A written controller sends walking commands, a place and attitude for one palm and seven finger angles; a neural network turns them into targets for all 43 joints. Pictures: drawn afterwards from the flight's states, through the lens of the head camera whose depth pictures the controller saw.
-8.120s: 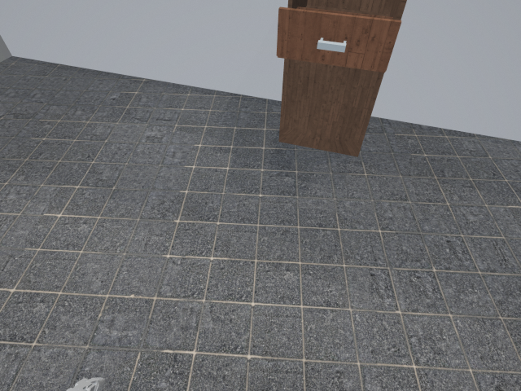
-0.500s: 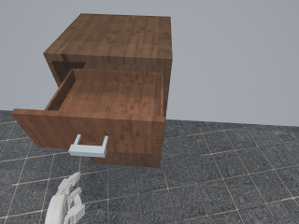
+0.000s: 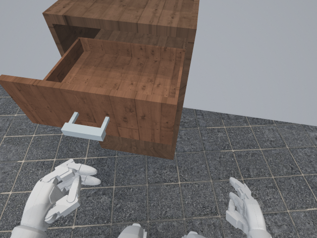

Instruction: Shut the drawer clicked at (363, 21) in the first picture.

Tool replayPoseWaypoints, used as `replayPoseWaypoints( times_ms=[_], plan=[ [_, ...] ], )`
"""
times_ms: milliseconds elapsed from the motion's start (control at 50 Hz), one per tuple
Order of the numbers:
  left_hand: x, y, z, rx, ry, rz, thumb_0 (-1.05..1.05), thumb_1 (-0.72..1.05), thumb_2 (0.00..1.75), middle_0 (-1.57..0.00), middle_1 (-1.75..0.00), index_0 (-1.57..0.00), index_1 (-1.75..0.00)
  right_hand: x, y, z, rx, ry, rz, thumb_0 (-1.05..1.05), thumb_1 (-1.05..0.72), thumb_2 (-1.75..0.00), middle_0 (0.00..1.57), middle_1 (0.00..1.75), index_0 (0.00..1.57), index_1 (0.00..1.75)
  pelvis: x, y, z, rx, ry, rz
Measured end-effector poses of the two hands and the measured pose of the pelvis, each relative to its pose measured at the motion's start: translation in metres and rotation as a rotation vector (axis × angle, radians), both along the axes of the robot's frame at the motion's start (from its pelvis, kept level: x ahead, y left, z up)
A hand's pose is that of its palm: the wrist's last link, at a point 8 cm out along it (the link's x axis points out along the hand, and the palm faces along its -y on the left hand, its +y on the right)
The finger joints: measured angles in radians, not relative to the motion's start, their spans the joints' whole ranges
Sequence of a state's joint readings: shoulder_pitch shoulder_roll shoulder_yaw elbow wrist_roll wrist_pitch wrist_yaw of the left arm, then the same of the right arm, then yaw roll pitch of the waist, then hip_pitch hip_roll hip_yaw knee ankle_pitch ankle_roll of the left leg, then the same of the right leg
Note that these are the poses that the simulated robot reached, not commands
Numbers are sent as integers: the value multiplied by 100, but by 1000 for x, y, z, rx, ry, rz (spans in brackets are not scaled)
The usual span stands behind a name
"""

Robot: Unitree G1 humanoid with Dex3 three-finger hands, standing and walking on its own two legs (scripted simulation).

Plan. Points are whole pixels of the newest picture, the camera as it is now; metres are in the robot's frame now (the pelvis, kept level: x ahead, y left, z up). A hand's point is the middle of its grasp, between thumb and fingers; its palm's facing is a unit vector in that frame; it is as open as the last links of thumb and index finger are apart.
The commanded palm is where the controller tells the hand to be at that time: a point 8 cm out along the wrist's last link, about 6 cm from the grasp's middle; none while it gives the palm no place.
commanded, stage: raise the hand and make a fist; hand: left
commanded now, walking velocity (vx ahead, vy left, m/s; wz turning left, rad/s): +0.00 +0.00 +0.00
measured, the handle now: (87, 124) +0.37 +0.23 +0.06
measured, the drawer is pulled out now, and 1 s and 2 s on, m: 0.28 0.28 0.28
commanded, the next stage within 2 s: bring the fist close to the handle in 1.22 s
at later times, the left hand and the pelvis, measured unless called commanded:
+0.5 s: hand (64, 187) +0.19 +0.20 +0.11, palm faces -0.04 -1.00 -0.06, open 3.1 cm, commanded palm +0.16 +0.26 +0.13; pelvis +0.02 +0.03 +0.03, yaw -1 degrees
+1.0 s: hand (59, 175) +0.20 +0.20 +0.15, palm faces -0.04 -1.00 -0.08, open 3.3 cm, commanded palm +0.16 +0.25 +0.16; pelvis +0.02 +0.03 +0.04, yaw -1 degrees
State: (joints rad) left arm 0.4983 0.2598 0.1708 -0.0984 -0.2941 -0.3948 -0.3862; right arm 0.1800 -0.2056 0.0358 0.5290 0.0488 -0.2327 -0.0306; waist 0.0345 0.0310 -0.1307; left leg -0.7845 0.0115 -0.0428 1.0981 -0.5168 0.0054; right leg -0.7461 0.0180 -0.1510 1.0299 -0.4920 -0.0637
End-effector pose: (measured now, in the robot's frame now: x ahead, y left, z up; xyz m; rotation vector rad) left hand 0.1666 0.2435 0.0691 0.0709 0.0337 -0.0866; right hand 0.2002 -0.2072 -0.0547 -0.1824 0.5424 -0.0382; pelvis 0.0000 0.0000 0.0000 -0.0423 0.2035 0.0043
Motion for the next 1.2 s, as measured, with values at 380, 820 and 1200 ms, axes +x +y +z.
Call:
replayPoseWaypoints(
  times_ms=[380,820,1200],
  plan=[
    [2,11,32,-16,18,29,2,90,90,-109,-127,-109,-126,-32,-26,26,-74,14,-136,1,-90,-90,20,30,20,30,13,21,24,9,-43,-22],
    [13,15,80,3,-43,41,2,90,90,-139,-159,-139,-159,4,38,50,26,-93,7,1,-90,-90,20,30,20,30,23,37,39,1,-120,-12],
    [11,9,86,28,-33,70,2,90,90,-140,-160,-140,-160,-9,4,50,-1,-78,-44,1,-90,-90,20,30,20,30,22,22,44,15,-139,-19]
  ],
)
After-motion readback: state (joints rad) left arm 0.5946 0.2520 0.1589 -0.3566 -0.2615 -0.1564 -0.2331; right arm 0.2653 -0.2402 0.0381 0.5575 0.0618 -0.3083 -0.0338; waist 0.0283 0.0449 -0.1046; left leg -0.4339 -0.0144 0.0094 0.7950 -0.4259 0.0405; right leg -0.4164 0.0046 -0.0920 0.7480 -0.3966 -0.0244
